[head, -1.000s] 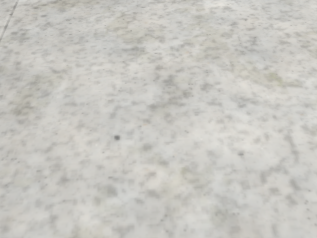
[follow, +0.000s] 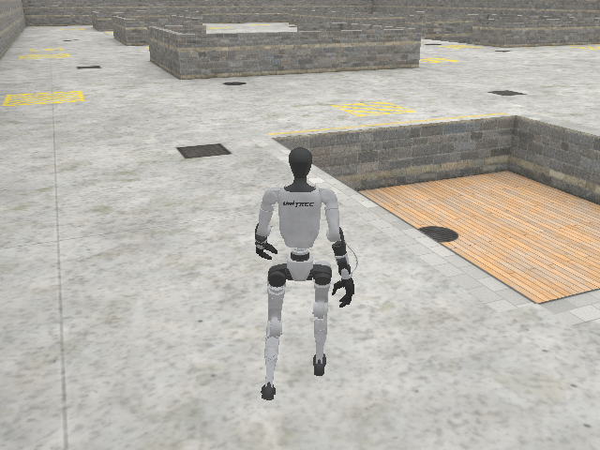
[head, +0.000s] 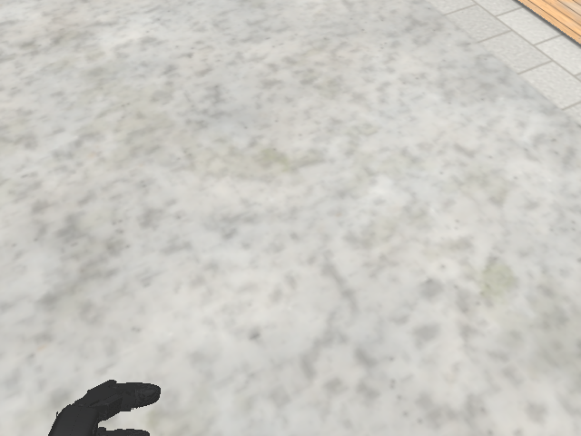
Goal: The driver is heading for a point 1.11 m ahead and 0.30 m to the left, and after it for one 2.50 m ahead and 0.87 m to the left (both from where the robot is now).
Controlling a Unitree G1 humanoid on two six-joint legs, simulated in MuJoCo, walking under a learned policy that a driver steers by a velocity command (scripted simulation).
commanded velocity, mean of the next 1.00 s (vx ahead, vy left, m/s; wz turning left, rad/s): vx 0.98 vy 0.00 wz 0.67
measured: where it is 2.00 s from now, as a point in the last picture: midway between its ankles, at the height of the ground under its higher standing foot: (71, 82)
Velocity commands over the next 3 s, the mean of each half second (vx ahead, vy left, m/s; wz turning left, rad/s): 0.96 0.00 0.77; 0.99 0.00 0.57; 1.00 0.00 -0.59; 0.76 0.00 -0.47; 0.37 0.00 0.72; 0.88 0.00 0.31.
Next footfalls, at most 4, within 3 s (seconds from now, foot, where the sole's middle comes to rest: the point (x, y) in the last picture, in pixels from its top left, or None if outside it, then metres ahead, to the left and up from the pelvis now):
0.42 left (252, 410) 0.51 0.06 -0.75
0.82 right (219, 245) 0.96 0.12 -0.75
1.26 left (71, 206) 1.13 0.53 -0.75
1.70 right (96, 98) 1.59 0.51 -0.75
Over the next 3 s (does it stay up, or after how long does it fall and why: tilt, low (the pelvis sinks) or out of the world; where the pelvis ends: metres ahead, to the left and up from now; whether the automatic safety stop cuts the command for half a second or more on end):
stays up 2.09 0.69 0.02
